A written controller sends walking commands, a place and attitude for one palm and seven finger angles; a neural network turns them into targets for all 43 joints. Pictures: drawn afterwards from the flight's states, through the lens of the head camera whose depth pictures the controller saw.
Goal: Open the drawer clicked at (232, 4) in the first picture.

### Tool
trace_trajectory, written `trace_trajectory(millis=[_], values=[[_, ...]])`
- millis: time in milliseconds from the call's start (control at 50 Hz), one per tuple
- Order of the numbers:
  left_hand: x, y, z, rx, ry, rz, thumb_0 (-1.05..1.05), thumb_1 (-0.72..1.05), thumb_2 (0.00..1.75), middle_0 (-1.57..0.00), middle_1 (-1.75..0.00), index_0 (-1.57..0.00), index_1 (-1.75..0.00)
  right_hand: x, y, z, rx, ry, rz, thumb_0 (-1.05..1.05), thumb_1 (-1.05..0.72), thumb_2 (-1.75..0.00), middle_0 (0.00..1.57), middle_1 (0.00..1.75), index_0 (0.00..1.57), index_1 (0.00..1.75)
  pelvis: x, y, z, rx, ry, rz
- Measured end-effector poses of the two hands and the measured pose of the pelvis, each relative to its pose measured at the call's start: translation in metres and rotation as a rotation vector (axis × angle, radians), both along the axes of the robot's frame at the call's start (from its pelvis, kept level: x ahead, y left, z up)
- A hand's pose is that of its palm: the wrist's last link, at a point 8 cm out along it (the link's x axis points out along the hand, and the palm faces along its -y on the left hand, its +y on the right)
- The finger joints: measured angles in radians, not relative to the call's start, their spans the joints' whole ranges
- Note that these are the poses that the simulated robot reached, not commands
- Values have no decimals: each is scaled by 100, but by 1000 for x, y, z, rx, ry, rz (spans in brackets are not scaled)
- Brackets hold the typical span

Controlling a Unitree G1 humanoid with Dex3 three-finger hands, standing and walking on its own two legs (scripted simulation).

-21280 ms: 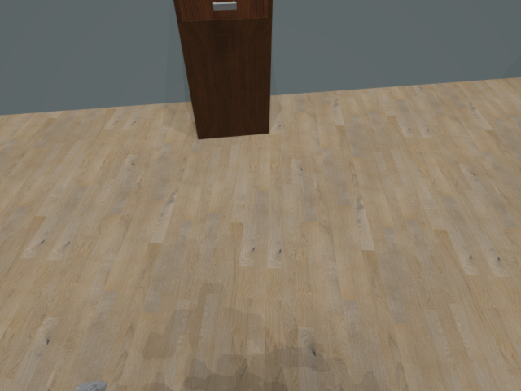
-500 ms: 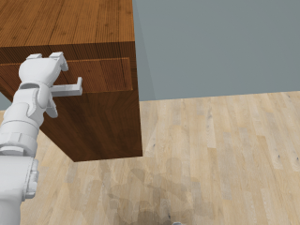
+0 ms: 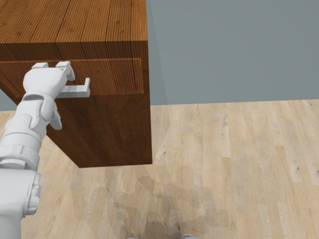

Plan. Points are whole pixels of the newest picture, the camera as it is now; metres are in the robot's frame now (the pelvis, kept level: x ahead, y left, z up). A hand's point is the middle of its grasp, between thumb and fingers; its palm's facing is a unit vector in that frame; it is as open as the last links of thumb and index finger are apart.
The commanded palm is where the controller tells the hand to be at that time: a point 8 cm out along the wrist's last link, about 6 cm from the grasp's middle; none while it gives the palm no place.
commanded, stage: lower the fingers behind the handle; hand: left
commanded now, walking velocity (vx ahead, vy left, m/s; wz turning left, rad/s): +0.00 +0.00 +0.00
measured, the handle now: (71, 86) +0.53 +0.26 +0.03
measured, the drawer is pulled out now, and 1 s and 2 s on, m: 0.00 0.00 0.00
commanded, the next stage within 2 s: lift the fingers back up to retry in 1.26 s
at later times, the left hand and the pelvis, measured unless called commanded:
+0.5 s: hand (59, 98) +0.48 +0.27 +0.04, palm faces -0.03 +0.00 -1.00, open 13.8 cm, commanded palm +0.46 +0.27 +0.09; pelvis +0.00 +0.01 -0.01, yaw -1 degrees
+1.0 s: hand (60, 99) +0.48 +0.27 +0.04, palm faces -0.03 +0.04 -1.00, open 13.8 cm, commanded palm +0.46 +0.27 +0.06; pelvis -0.02 +0.01 -0.02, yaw -1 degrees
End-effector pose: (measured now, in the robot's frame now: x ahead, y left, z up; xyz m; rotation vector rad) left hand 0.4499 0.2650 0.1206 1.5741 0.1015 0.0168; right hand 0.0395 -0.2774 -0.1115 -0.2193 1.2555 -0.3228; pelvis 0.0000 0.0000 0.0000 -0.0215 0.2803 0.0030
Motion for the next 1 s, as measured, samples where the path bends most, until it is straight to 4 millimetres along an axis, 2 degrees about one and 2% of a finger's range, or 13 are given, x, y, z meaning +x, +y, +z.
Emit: trace_trajectory(millis=[180, 380, 760, 1000], values=[[11, 4, -14, -2, 22, 24, 0, -49, 31, -32, -120, -32, -120, -21, 5, -4, 0, 53, -27, 0, -91, -90, 20, 30, 20, 30, 0, 4, -4, -4, 30, -11], [11, 5, -22, -14, -10, -5, 0, -49, 31, -32, -123, -32, -120, -48, 14, -8, 11, 134, -57, 0, -91, -90, 20, 30, 20, 30, 1, 10, -8, -9, 44, -19], [11, 2, -26, 12, -9, 19, 0, -49, 31, -27, -128, -32, -120, -43, 17, -11, 3, 85, -38, 0, -91, -90, 20, 30, 20, 30, -11, 13, -14, -8, 56, -21], [10, 1, -29, 34, -21, 24, 0, -49, 31, -24, -131, -32, -120, -53, 12, -18, -10, 99, -30, 0, -91, -90, 20, 30, 20, 30, -21, 10, -23, -7, 74, -15]])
